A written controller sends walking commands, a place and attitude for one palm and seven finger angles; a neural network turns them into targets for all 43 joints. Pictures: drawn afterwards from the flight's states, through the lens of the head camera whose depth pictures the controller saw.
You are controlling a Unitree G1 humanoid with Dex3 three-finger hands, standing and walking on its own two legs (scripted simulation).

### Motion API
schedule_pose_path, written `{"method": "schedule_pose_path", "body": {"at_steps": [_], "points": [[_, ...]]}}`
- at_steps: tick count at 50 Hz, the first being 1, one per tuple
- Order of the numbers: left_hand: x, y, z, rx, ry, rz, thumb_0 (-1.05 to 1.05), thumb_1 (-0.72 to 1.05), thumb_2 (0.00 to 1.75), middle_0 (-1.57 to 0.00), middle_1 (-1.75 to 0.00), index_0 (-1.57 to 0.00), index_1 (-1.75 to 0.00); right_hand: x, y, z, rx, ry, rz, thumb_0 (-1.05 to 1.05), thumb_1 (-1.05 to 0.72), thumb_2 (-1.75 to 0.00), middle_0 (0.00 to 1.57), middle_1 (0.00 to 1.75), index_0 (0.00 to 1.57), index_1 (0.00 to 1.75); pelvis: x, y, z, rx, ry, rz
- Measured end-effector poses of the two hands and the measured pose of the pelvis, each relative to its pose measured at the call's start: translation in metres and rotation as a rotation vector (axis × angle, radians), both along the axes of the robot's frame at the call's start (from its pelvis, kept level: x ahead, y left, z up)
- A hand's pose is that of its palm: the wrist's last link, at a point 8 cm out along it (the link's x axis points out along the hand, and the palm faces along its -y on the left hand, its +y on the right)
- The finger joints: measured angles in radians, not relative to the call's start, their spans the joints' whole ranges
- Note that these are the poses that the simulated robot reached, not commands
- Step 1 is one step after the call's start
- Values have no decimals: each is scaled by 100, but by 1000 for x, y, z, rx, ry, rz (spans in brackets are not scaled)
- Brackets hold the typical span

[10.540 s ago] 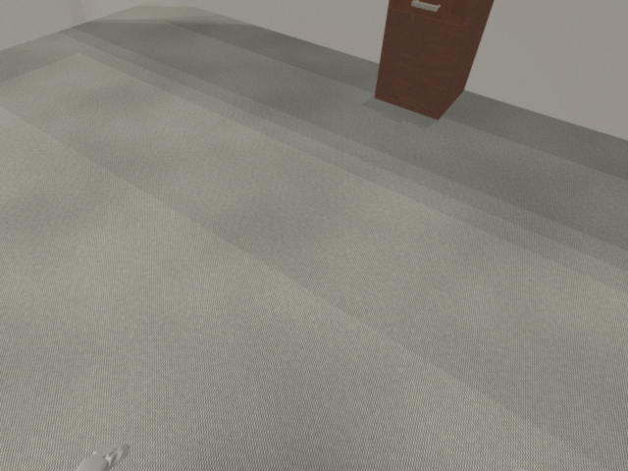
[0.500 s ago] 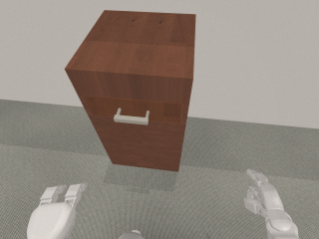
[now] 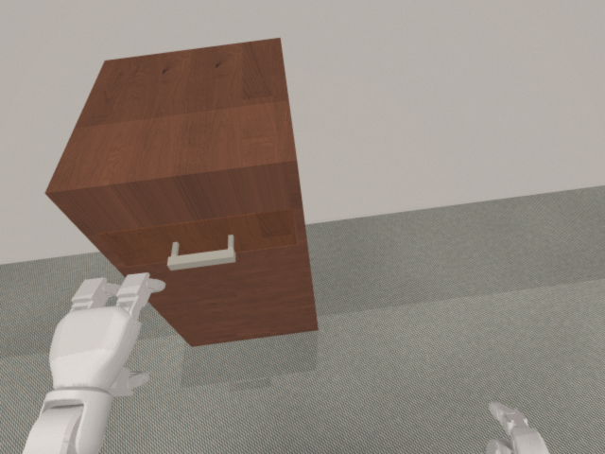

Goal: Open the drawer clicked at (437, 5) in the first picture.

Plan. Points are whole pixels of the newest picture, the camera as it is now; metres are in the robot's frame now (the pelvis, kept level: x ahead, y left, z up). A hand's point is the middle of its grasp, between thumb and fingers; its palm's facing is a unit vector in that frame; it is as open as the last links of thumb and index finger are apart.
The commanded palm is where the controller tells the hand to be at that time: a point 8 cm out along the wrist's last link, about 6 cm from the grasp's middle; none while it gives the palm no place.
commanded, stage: raise the hand with hooked fingers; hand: left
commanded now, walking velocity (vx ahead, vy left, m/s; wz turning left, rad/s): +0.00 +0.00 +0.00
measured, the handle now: (202, 251) +0.50 +0.27 -0.15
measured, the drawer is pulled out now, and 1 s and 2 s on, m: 0.00 0.00 0.00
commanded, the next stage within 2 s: move the hooked fingers above the handle in 0.90 s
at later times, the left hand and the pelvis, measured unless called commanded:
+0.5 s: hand (65, 272) +0.30 +0.31 +0.11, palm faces +0.11 -0.06 -0.99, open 13.8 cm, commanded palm +0.27 +0.30 +0.16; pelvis -0.01 +0.06 +0.02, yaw +1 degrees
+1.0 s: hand (81, 276) +0.30 +0.29 +0.10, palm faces +0.10 -0.06 -0.99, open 13.8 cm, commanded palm +0.27 +0.29 +0.15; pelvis -0.01 +0.04 +0.03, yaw +1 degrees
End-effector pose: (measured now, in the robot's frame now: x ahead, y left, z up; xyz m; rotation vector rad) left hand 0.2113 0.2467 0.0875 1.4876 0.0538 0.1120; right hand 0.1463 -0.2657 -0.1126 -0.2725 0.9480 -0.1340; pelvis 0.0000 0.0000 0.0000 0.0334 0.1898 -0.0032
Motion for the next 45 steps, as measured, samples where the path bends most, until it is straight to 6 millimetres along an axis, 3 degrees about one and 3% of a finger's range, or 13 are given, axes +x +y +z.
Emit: {"method": "schedule_pose_path", "body": {"at_steps": [3, 6, 10, 16, 20, 24, 30, 38, 45], "points": [[8, 12, 7, 14, -105, 34, 0, -14, 46, -30, -97, -30, -97, 1, -1, 3, -10, -5, -28, 1, -91, -90, 20, 30, 20, 30, -1, 9, -1, -6, 4, 0], [17, 30, 13, 14, -146, 131, 0, -21, 43, -30, -101, -30, -101, 9, 11, 8, 14, -37, -47, 1, -91, -90, 20, 30, 19, 30, -2, 19, 1, -12, -11, 0], [29, 41, 21, -14, -111, 201, 0, -30, 39, -30, -107, -31, -107, 26, 41, 20, 61, -105, -37, 1, -91, -90, 20, 30, 19, 30, -3, 33, 6, -20, -52, 2], [48, 37, 43, -15, -65, 113, -1, -41, 34, -31, -115, -32, -115, 51, 97, 43, 117, -194, 40, 1, -91, -90, 20, 30, 20, 30, -6, 49, 14, -25, -108, 2], [56, 46, 58, 4, -72, 92, 0, -45, 32, -32, -117, -32, -117, 57, 125, 53, 151, -214, 89, 1, -91, -90, 20, 30, 20, 30, -8, 56, 18, -30, -132, 4], [61, 62, 68, 12, -62, 118, 0, -47, 31, -32, -119, -32, -119, 53, 140, 53, 168, -192, 119, 1, -91, -90, 20, 30, 20, 30, -9, 61, 22, -35, -145, 12], [67, 71, 73, 11, -18, 114, -1, -48, 31, -32, -120, -32, -119, 36, 138, 44, 155, -119, 123, 1, -90, -90, 20, 30, 20, 30, -11, 65, 25, -38, -147, 21], [59, 56, 57, -16, 30, 17, -1, -49, 30, -32, -120, -32, -120, 8, 109, 35, 107, -38, 78, 1, -91, -90, 20, 30, 20, 30, -11, 62, 26, -37, -140, 15], [56, 49, 65, 9, -59, 30, -1, -49, 30, -32, -120, -32, -120, 2, 89, 29, 96, -15, 56, 1, -91, -90, 20, 30, 20, 30, -12, 52, 26, -32, -132, 18]]}}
